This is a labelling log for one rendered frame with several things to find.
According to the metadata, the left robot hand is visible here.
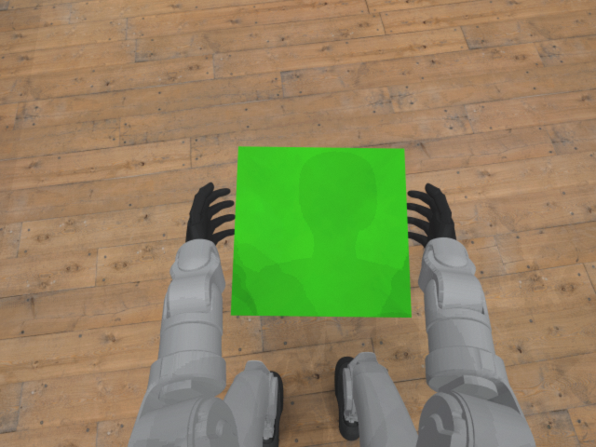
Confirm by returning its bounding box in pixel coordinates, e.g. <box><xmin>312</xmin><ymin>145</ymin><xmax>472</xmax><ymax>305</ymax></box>
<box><xmin>185</xmin><ymin>183</ymin><xmax>236</xmax><ymax>246</ymax></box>

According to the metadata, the right robot upper arm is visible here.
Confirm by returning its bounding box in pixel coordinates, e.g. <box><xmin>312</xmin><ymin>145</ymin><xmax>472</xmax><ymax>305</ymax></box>
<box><xmin>416</xmin><ymin>390</ymin><xmax>535</xmax><ymax>447</ymax></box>

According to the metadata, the right robot hand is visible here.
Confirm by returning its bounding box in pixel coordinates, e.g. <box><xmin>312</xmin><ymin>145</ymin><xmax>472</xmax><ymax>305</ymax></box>
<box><xmin>407</xmin><ymin>183</ymin><xmax>456</xmax><ymax>248</ymax></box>

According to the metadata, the left robot upper arm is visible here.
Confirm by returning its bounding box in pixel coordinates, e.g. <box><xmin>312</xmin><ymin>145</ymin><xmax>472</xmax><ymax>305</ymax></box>
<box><xmin>129</xmin><ymin>395</ymin><xmax>239</xmax><ymax>447</ymax></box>

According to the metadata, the carton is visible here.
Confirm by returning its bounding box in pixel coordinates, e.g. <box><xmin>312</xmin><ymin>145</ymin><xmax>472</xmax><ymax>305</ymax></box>
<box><xmin>231</xmin><ymin>146</ymin><xmax>412</xmax><ymax>318</ymax></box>

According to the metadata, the robot right thigh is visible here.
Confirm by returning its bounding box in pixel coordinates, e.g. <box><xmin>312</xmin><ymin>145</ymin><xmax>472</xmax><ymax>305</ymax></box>
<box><xmin>343</xmin><ymin>361</ymin><xmax>418</xmax><ymax>447</ymax></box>

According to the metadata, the left robot forearm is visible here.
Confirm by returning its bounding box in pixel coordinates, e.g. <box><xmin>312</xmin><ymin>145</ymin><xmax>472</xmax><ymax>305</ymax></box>
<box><xmin>128</xmin><ymin>239</ymin><xmax>226</xmax><ymax>447</ymax></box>

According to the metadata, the right robot foot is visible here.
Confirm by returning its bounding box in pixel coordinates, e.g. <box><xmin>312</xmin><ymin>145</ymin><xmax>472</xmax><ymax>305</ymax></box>
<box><xmin>334</xmin><ymin>357</ymin><xmax>359</xmax><ymax>440</ymax></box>

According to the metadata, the right robot forearm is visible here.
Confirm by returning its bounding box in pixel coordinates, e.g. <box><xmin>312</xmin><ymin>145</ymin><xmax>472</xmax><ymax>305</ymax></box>
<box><xmin>418</xmin><ymin>237</ymin><xmax>535</xmax><ymax>440</ymax></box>

